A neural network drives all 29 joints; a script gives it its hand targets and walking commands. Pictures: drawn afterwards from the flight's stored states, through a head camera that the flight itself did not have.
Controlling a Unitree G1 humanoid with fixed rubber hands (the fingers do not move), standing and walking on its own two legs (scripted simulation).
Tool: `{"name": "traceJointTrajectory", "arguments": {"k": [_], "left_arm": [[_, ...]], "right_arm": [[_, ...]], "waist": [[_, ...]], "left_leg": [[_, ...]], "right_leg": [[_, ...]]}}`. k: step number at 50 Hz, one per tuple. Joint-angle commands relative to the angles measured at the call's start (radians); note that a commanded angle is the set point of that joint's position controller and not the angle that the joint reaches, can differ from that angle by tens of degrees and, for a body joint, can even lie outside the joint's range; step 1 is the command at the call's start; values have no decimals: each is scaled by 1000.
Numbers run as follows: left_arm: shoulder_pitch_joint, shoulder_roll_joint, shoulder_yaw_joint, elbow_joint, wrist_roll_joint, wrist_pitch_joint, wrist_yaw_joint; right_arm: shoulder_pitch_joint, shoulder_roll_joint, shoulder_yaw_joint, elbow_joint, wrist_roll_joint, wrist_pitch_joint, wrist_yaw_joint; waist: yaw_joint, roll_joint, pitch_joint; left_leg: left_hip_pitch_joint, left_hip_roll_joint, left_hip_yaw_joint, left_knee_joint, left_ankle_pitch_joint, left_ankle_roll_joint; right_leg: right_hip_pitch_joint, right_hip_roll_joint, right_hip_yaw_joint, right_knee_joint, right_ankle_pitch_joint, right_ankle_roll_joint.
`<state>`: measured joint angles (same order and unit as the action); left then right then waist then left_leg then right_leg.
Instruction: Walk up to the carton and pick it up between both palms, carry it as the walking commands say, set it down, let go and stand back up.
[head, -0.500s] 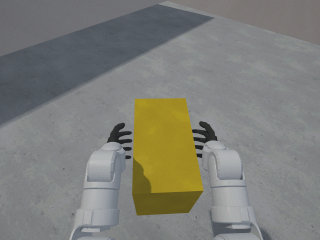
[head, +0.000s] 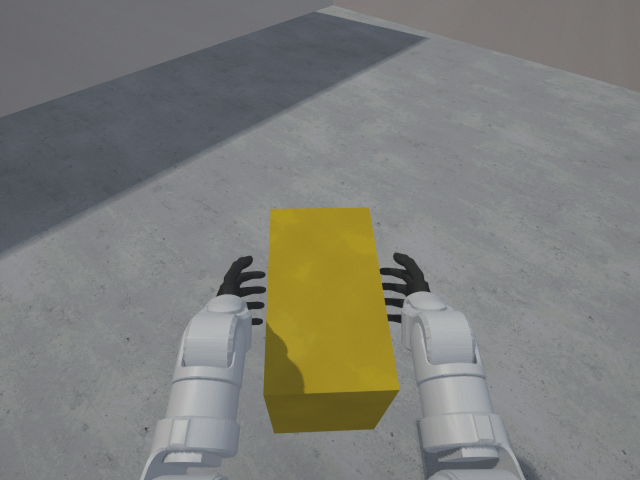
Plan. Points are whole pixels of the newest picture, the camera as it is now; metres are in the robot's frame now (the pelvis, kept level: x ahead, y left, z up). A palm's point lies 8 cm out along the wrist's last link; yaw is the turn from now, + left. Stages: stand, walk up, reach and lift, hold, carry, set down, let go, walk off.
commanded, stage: hold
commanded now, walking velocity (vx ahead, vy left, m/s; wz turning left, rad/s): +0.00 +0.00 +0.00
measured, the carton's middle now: (322, 319) +0.34 +0.00 -0.03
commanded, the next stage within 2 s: set down in 0.46 s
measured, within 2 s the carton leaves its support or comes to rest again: neither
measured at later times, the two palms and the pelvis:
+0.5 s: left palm (235, 300) +0.31 +0.11 +0.07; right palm (421, 298) +0.31 -0.12 +0.08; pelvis +0.00 +0.00 +0.00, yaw +1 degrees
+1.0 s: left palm (232, 319) +0.32 +0.12 +0.01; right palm (399, 314) +0.33 -0.11 +0.01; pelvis +0.00 +0.00 +0.00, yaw -1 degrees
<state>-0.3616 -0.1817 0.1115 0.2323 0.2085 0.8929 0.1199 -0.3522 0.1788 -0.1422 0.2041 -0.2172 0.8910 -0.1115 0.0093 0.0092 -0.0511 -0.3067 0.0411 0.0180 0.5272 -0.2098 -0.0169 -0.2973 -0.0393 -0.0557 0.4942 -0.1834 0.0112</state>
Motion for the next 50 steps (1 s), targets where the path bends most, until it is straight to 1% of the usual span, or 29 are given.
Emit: {"name": "traceJointTrajectory", "arguments": {"k": [1,2,3,4,5,6,8,10,12,15,19,23,24,25,26,28,29,30,34,39,43,50], "left_arm": [[-492,-1001,-379,42,-185,-195,-251],[-556,-1068,-414,23,-208,-213,-265],[-584,-1101,-456,-9,-241,-220,-278],[-611,-1112,-487,-22,-265,-221,-284],[-582,-1108,-483,4,-263,-218,-288],[-546,-1101,-471,33,-251,-212,-292],[-503,-1087,-427,106,-218,-203,-299],[-523,-1082,-380,164,-191,-201,-303],[-578,-1091,-347,205,-174,-201,-308],[-668,-1106,-305,274,-154,-203,-314],[-751,-1121,-250,365,-127,-209,-316],[-793,-1130,-211,420,-107,-218,-313],[-707,-1074,-109,368,-52,-220,-282],[-701,-1077,-138,355,-67,-213,-281],[-673,-1069,-120,382,-54,-209,-283],[-685,-1059,-122,385,-55,-207,-292],[-684,-1059,-124,377,-52,-210,-294],[-672,-1057,-121,377,-43,-216,-293],[-651,-1049,-118,373,-25,-256,-284],[-625,-1040,-118,372,-6,-321,-269],[-606,-1026,-105,396,20,-373,-260],[-572,-1006,-85,455,59,-479,-249]], "right_arm": [[-428,983,388,87,187,-157,256],[-495,1031,409,56,201,-169,269],[-508,1077,437,32,225,-169,272],[-512,1082,437,19,230,-164,270],[-502,1086,437,39,227,-159,268],[-484,1089,433,70,220,-151,268],[-471,1087,407,146,199,-139,273],[-508,1084,373,206,185,-136,284],[-565,1082,335,255,174,-141,293],[-646,1075,275,325,155,-149,300],[-735,1074,216,399,134,-160,304],[-785,1082,180,446,117,-171,305],[-785,1155,250,403,157,-184,305],[-715,1144,223,408,141,-188,299],[-677,1109,183,446,107,-189,290],[-658,1083,129,458,70,-200,274],[-651,1077,112,457,57,-209,269],[-650,1068,104,454,50,-218,268],[-628,1043,83,471,23,-260,265],[-619,1032,93,474,10,-329,263],[-612,1026,98,488,-4,-387,258],[-576,1019,93,537,-32,-495,242]], "waist": [[-46,9,-147],[-55,31,-232],[-62,18,-300],[-78,10,-348],[-70,-8,-347],[-60,-21,-324],[-44,-34,-239],[-32,-33,-161],[-31,-24,-116],[-44,-10,-78],[-51,-6,-56],[-49,-13,-53],[93,-10,-66],[29,-20,-81],[9,-15,-66],[-30,-21,-37],[-39,-15,-36],[-30,-9,-39],[-20,0,-67],[4,5,-120],[18,4,-153],[22,2,-222]], "left_leg": [[4,-116,-118,-141,14,49],[55,-125,-119,-131,73,47],[112,-134,-119,-114,144,46],[158,-136,-119,-99,192,40],[171,-137,-118,-100,199,40],[169,-138,-115,-108,182,43],[145,-139,-110,-128,102,48],[124,-140,-104,-143,6,48],[115,-139,-101,-149,-71,42],[111,-139,-100,-147,-150,33],[118,-137,-101,-143,-200,26],[132,-134,-103,-145,-206,23],[153,-140,-91,-134,-127,58],[152,-134,-91,-128,-78,55],[176,-132,-93,-132,-68,48],[187,-132,-96,-140,-106,41],[194,-130,-98,-140,-109,40],[197,-130,-98,-141,-102,39],[188,-126,-100,-141,-70,31],[186,-122,-102,-125,-14,23],[168,-124,-102,-96,17,20],[100,-138,-98,-35,87,18]], "right_leg": [[359,126,117,-46,100,-41],[369,127,111,-38,156,-26],[389,129,110,-38,218,-12],[395,133,105,-41,258,-5],[393,130,107,-51,263,2],[389,126,109,-64,245,9],[368,122,107,-92,160,12],[344,121,99,-110,58,9],[324,122,90,-116,-26,2],[295,120,83,-114,-116,-4],[265,116,82,-111,-179,-4],[254,116,81,-107,-184,0],[199,113,121,-116,-156,-19],[210,111,120,-122,-91,-17],[206,113,115,-121,-76,-16],[194,118,110,-124,-109,-18],[186,119,111,-121,-114,-22],[185,121,113,-115,-108,-23],[203,127,118,-89,-56,-21],[191,136,127,-57,-3,-18],[152,144,133,-32,18,-17],[62,155,137,9,77,-12]]}}
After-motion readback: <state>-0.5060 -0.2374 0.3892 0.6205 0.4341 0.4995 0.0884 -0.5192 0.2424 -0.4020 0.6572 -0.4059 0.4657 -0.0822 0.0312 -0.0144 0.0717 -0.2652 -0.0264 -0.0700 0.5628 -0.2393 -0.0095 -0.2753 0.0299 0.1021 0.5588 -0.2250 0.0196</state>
